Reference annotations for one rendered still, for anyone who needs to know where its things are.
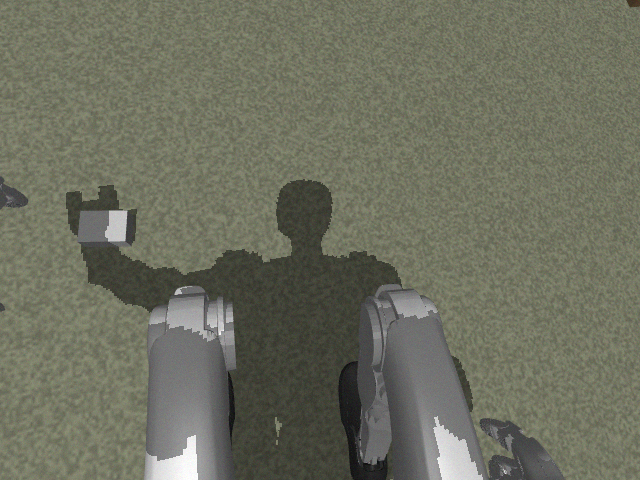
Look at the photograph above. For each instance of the small box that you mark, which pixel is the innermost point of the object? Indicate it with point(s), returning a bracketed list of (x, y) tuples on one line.
[(105, 229)]

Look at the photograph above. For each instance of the right robot foot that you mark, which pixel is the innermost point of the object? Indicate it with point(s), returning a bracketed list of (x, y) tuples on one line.
[(350, 411)]

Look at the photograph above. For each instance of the left robot hand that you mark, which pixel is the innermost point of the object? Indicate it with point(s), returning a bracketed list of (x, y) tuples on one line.
[(10, 197)]

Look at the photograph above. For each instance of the right robot hand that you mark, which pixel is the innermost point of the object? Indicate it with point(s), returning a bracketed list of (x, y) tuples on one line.
[(532, 462)]

